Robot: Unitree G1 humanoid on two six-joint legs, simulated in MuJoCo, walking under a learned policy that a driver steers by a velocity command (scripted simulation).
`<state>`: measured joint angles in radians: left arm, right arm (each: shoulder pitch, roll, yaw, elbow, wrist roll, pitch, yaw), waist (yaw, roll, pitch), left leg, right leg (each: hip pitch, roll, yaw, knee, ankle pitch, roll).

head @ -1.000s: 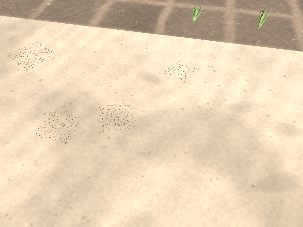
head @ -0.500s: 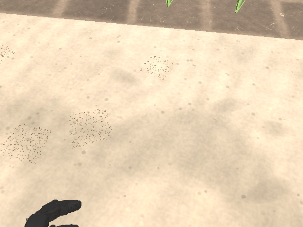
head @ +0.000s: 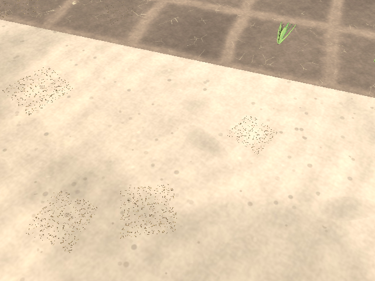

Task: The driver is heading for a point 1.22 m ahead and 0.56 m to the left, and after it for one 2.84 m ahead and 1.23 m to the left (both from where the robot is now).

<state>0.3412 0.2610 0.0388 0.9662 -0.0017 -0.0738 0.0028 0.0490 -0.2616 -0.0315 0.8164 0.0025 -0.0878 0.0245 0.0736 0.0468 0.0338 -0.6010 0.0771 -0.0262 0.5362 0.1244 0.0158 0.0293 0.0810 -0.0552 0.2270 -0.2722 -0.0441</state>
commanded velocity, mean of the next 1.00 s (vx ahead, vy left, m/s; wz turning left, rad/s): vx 0.07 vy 0.00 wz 0.50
